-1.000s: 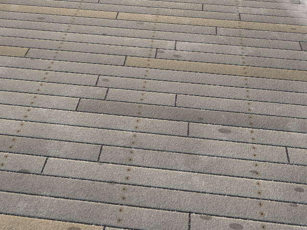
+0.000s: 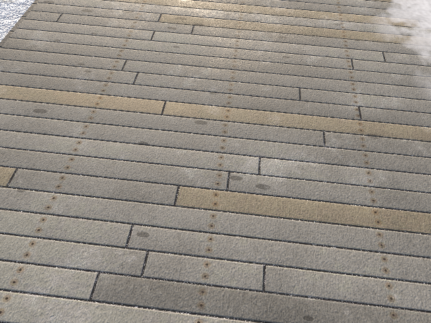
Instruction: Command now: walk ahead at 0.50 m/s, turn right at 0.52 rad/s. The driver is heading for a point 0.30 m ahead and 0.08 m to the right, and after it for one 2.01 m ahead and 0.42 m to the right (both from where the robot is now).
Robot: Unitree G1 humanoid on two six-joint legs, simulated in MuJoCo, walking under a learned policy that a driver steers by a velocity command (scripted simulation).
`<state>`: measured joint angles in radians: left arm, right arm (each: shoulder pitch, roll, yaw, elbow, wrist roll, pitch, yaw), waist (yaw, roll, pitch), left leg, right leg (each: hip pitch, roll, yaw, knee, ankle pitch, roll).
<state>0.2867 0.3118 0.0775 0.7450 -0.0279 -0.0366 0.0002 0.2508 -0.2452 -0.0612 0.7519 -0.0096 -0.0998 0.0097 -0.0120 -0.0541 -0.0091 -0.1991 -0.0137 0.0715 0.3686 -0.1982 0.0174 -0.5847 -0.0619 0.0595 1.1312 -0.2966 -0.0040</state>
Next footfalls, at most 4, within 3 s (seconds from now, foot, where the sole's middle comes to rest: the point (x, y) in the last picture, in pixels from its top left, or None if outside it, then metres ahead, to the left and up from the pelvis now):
0.30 right None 0.30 -0.17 -0.78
0.80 left None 0.39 0.03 -0.78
1.42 left None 0.36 0.08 -0.78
2.00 right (265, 303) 0.57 -0.16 -0.78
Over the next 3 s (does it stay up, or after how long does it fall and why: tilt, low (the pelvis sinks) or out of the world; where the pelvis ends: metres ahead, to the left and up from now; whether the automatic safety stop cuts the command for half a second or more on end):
stays up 0.98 -0.24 -0.02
